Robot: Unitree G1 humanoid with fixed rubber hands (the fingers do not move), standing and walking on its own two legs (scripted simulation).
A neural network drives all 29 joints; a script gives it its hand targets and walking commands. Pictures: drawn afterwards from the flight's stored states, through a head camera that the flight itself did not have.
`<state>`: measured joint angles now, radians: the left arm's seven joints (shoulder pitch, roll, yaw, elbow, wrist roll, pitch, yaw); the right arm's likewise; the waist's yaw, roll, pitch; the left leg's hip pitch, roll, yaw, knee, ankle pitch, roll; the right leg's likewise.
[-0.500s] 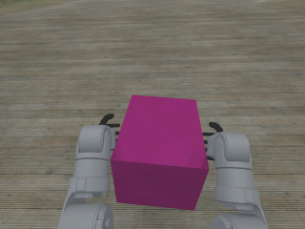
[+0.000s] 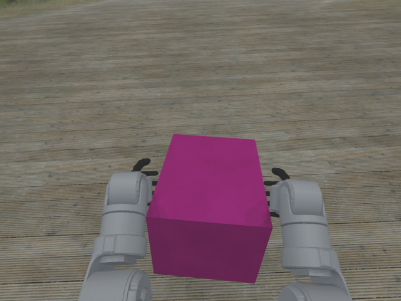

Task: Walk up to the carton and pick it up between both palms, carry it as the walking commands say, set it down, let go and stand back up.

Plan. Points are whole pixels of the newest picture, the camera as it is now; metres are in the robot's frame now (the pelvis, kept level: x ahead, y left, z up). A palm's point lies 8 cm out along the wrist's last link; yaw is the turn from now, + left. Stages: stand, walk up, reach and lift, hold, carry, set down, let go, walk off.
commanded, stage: carry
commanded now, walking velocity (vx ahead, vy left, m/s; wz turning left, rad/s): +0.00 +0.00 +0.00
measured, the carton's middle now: (209, 200) +0.38 +0.00 +0.00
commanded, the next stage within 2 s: none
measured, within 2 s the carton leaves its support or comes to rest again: neither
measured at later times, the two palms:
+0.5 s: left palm (150, 194) +0.34 +0.13 +0.08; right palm (292, 204) +0.32 -0.17 +0.06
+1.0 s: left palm (153, 202) +0.33 +0.12 +0.07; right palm (298, 212) +0.30 -0.17 +0.05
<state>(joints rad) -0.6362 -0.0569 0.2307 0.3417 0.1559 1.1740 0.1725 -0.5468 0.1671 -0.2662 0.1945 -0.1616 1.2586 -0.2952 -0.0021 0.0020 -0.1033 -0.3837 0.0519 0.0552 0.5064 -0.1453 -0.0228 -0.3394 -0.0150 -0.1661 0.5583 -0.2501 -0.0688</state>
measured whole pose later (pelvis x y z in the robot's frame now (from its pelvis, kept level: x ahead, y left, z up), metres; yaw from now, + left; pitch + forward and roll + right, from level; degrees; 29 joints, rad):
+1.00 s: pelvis +0.00 -0.01 +0.00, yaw -1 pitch +1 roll +1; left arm -0.43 -0.12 0.23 0.33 0.22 0.85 0.09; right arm -0.38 0.17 -0.26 0.25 -0.23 0.91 -0.14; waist -0.01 0.01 -0.09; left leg -0.37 0.08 0.07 0.53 -0.17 -0.04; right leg -0.34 0.01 -0.15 0.59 -0.27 -0.09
